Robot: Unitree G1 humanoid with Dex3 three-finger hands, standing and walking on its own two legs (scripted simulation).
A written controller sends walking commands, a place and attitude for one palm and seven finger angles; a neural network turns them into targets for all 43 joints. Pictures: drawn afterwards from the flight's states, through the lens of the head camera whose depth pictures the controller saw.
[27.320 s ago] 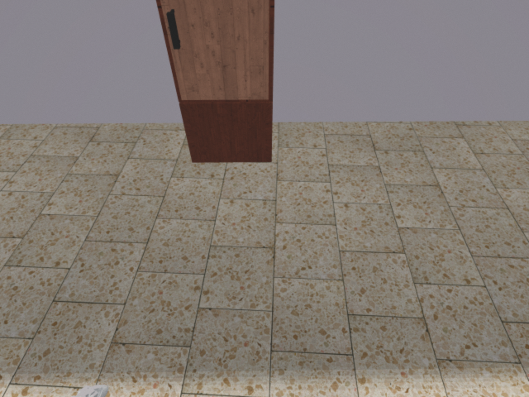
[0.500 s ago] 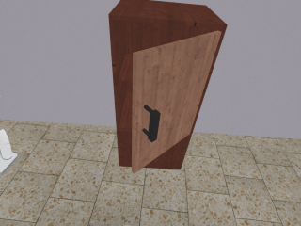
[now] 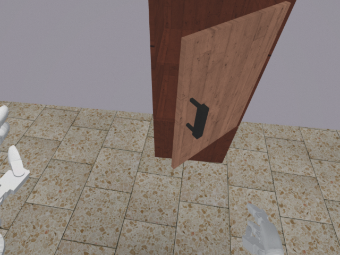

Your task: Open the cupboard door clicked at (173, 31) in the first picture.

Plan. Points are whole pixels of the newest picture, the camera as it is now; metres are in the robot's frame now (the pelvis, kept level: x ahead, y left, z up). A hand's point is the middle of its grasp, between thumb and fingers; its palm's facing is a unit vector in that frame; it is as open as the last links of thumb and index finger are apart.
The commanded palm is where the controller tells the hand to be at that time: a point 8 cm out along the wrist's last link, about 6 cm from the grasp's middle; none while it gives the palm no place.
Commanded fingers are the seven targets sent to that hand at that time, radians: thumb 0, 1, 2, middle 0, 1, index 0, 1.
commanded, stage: stop stepping back and stand still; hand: left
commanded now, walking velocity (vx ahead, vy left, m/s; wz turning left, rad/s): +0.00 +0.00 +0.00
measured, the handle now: (195, 118) +0.52 -0.03 -0.01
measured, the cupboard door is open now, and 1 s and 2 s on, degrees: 43 43 43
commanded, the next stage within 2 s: let the arm hang, fingers relaxed in 0.24 s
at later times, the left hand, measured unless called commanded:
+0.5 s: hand (68, 241) +0.15 +0.25 -0.06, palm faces +0.12 -0.90 -0.41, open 7.4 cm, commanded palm none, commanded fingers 0.00 0.90 0.90 -0.20 -0.30 -0.20 -0.30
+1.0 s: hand out of the picture -0.10 +0.16 -0.16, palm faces +0.10 -0.97 -0.22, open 7.3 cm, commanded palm none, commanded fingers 0.00 0.90 0.90 -0.20 -0.30 -0.20 -0.30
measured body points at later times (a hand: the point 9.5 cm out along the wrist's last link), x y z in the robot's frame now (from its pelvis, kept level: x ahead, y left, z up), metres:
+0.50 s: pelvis -0.02 +0.00 -0.01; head -0.03 -0.03 +0.44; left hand +0.14 +0.30 -0.04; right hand +0.11 -0.26 -0.13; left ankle +0.04 +0.10 -0.74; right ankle -0.04 -0.11 -0.74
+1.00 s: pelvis -0.02 -0.01 +0.00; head +0.01 -0.02 +0.45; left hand -0.10 +0.21 -0.15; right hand -0.03 -0.21 -0.17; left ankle +0.04 +0.10 -0.74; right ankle -0.04 -0.11 -0.74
